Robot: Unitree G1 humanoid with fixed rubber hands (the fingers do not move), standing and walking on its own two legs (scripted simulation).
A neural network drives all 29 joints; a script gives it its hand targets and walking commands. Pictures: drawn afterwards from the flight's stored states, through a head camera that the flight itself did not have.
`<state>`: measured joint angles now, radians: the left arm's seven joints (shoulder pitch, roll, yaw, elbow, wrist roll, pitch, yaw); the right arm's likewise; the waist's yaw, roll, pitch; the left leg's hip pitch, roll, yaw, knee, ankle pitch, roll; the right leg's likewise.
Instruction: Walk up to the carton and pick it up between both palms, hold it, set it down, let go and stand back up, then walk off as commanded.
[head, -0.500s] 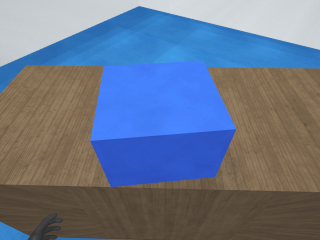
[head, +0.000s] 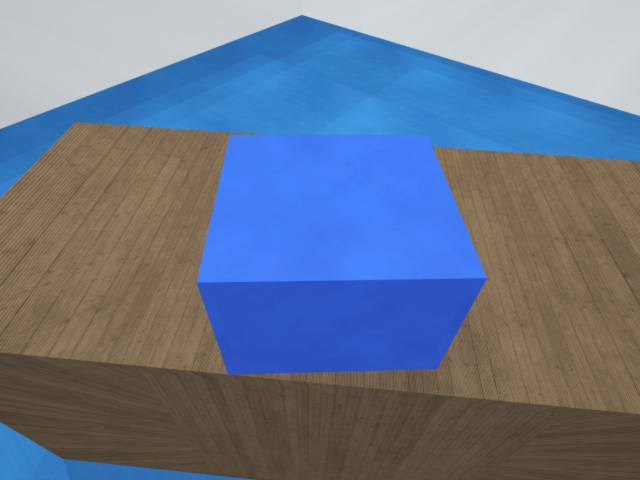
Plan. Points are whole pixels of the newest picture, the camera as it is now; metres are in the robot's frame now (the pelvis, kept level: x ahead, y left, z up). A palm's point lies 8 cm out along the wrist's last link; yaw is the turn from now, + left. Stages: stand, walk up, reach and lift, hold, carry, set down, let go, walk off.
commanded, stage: reach and lift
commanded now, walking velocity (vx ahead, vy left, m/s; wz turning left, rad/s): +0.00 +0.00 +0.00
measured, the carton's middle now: (331, 250) +0.45 -0.01 +0.02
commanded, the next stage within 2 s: none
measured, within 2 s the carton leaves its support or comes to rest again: neither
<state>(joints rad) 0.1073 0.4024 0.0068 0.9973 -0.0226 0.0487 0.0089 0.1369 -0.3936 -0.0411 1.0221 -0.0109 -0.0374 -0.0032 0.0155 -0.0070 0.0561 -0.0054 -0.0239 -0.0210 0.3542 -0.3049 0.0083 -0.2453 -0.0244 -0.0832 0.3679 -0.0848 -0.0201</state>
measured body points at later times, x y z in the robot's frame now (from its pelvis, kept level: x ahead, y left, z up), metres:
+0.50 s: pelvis -0.01 +0.00 -0.02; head -0.01 +0.02 +0.43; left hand +0.15 +0.31 -0.08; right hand +0.14 -0.30 -0.06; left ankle -0.07 +0.11 -0.74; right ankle +0.08 -0.11 -0.74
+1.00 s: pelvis +0.00 -0.01 -0.01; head -0.02 -0.01 +0.44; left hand +0.17 +0.27 -0.03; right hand +0.17 -0.28 -0.02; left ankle -0.07 +0.11 -0.74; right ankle +0.08 -0.11 -0.74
